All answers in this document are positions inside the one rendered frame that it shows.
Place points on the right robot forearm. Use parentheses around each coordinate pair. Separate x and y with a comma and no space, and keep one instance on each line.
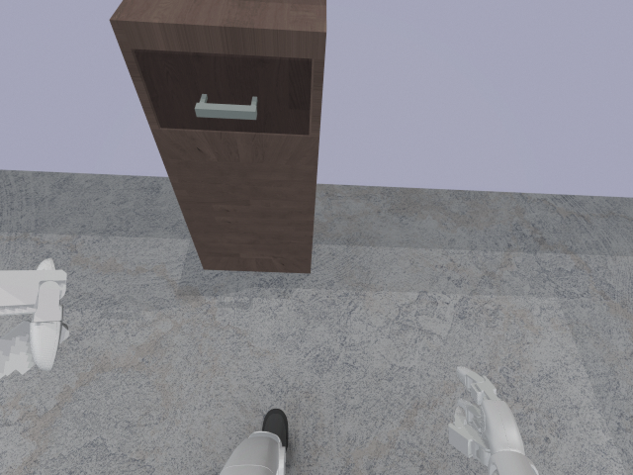
(511,463)

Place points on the cabinet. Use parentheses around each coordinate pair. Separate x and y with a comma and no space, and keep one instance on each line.
(248,199)

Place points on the left robot thigh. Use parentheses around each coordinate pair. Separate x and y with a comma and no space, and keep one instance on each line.
(260,455)

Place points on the handle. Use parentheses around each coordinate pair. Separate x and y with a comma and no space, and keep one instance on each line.
(226,111)

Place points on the left robot hand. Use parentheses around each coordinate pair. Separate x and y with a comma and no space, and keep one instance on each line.
(36,292)

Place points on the robot left foot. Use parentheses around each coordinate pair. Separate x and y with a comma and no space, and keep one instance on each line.
(276,422)

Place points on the drawer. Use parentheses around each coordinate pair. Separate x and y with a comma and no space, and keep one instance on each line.
(176,80)

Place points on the right robot hand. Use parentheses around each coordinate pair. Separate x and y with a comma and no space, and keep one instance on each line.
(493,427)

